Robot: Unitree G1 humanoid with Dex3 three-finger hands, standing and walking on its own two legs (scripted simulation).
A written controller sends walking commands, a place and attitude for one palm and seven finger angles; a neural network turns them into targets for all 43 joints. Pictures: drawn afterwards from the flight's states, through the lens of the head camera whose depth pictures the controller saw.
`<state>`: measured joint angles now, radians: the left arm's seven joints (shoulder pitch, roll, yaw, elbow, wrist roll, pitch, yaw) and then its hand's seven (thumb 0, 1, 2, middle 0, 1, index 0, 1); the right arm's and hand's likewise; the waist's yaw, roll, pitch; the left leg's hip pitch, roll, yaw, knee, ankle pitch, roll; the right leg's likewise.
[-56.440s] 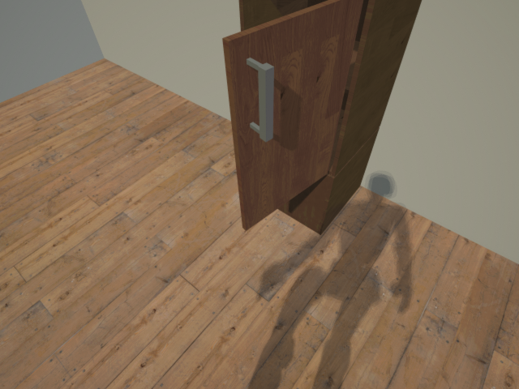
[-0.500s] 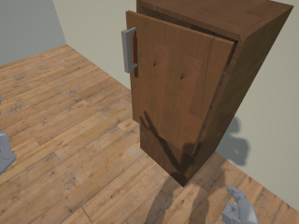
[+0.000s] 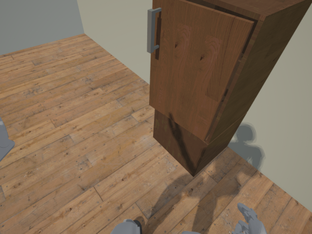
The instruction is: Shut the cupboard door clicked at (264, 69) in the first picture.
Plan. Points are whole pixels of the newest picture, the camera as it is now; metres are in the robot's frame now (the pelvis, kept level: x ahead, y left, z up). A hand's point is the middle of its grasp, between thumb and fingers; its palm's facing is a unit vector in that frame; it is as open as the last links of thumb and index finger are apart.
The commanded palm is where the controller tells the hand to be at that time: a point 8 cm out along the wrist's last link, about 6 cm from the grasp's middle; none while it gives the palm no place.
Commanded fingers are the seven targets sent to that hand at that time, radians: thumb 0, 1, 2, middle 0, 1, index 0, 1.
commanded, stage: stop stepping back and stand still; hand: left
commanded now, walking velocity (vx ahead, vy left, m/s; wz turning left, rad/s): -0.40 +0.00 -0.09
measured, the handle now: (154, 31) +0.83 +0.03 +0.14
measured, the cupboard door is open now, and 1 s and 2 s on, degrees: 8 8 8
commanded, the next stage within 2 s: let the arm hang, fingers relaxed in 0.86 s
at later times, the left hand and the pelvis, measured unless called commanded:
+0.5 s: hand out of the picture +0.12 +0.33 +0.20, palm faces +0.46 -0.83 -0.32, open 7.4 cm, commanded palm +0.05 +0.35 +0.20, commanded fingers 0.00 0.90 0.90 -0.20 -0.30 -0.20 -0.30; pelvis -0.10 +0.06 +0.02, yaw -3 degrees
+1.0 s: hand out of the picture +0.12 +0.31 +0.16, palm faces +0.31 -0.84 -0.44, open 7.4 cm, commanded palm none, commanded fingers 0.00 0.90 0.90 -0.20 -0.30 -0.20 -0.30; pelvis -0.12 +0.06 +0.02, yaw -5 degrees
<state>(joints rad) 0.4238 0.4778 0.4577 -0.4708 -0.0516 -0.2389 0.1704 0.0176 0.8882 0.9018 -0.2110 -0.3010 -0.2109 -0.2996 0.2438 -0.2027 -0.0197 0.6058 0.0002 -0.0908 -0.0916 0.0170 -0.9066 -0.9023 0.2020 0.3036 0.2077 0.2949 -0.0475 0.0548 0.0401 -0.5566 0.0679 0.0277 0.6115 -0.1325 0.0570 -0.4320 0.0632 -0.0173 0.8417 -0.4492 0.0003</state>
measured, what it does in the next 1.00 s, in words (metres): walks backwards: right foot, then left foot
